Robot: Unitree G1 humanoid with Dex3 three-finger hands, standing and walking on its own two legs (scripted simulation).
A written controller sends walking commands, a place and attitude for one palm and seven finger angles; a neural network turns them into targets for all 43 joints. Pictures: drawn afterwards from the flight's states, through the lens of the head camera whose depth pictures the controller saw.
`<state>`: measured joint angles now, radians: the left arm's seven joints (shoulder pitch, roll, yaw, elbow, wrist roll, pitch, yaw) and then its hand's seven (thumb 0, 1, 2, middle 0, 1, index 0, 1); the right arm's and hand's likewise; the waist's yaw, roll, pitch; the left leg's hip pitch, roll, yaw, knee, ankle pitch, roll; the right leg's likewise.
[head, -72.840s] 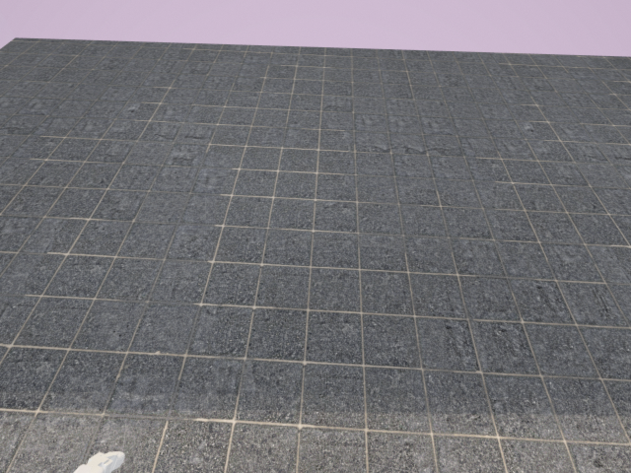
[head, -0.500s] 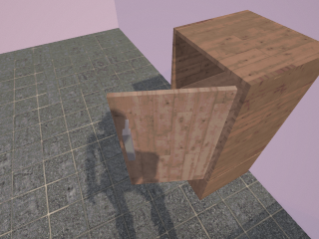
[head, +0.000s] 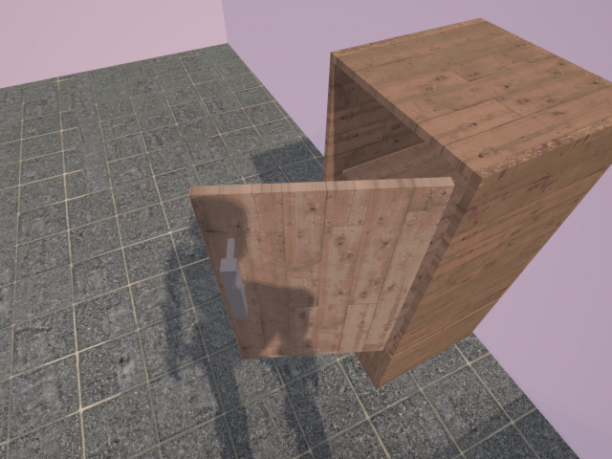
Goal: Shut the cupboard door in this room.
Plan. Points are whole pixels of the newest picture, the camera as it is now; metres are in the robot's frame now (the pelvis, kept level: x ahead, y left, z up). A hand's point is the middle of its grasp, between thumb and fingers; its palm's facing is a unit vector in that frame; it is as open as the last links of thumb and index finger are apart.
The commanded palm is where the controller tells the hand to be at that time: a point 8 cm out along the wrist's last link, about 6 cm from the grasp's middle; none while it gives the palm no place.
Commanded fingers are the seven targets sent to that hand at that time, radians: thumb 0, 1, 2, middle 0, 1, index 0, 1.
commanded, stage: shuffle to correct the standing spot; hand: left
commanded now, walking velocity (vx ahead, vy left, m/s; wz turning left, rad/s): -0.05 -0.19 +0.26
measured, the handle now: (236, 279) +0.39 +0.14 -0.05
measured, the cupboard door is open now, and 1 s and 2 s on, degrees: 66 66 66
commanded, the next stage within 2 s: come to a stop and stand still in 0.60 s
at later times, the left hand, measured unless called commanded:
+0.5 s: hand out of the picture -0.02 +0.12 -0.19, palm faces +0.10 -0.98 -0.18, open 7.4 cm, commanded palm none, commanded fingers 0.00 0.90 0.90 -0.20 -0.30 -0.20 -0.30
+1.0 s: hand out of the picture -0.01 +0.07 -0.19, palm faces +0.14 -0.97 -0.20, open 7.3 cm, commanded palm none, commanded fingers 0.00 0.90 0.90 -0.20 -0.30 -0.20 -0.30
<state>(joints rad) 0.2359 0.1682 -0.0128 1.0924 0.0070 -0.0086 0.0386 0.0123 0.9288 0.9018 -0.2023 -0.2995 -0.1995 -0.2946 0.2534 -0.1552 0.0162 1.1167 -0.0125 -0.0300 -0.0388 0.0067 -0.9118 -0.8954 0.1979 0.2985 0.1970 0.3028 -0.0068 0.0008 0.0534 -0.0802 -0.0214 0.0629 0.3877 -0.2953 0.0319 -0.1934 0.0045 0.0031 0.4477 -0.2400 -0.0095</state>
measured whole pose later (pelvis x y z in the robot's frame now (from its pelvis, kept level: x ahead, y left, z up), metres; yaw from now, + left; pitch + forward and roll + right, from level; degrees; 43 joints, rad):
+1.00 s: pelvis -0.03 -0.11 -0.01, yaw +7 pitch +0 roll +0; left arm 0.24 0.18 0.03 1.00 0.02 0.00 0.02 0.01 0.92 0.90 -0.20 -0.30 -0.20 -0.29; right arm 0.26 -0.16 -0.02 1.04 -0.03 0.02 -0.02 0.01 -0.92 -0.90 0.20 0.30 0.20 0.30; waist 0.00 -0.02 0.07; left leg -0.26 0.06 0.03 0.59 -0.34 -0.02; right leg -0.23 -0.06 0.02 0.55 -0.31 0.06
